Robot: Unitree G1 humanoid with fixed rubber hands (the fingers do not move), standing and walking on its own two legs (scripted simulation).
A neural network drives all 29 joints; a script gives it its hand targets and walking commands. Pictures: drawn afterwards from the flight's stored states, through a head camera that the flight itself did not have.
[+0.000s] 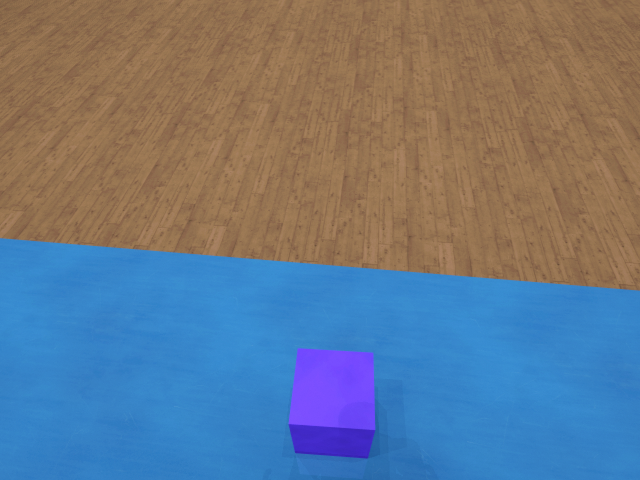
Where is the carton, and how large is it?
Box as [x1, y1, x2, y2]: [289, 348, 374, 458]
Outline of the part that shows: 298,348 289,416 289,427 295,452 367,458 374,432 372,353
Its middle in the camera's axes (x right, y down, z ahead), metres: +0.04 +0.48 +1.09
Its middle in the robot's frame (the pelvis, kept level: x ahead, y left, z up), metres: +0.47 -0.01 -0.65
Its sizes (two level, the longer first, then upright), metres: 0.210 0.200 0.250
